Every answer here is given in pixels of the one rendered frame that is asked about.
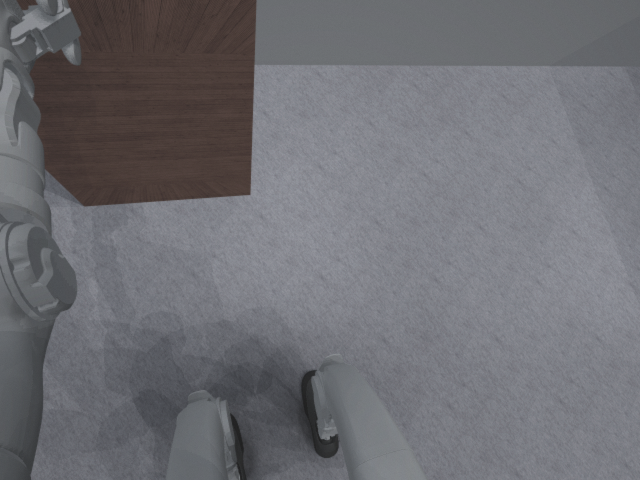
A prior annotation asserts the cabinet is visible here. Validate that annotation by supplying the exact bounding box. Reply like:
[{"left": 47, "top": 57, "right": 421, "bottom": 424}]
[{"left": 17, "top": 0, "right": 256, "bottom": 207}]

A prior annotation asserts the robot right thigh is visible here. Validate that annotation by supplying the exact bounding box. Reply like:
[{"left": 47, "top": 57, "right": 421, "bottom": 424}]
[{"left": 311, "top": 363, "right": 428, "bottom": 480}]

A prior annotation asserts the left robot upper arm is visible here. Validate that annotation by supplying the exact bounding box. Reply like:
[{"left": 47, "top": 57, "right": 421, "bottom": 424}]
[{"left": 0, "top": 221, "right": 77, "bottom": 480}]

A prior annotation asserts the left robot hand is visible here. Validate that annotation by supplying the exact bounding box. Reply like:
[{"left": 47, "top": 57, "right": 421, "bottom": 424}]
[{"left": 0, "top": 0, "right": 82, "bottom": 74}]

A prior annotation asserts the left robot forearm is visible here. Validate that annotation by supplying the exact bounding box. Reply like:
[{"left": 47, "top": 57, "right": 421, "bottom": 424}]
[{"left": 0, "top": 47, "right": 52, "bottom": 237}]

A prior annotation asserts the right robot shin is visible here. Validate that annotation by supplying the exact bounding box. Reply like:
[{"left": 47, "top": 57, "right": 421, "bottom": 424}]
[{"left": 314, "top": 354, "right": 359, "bottom": 440}]

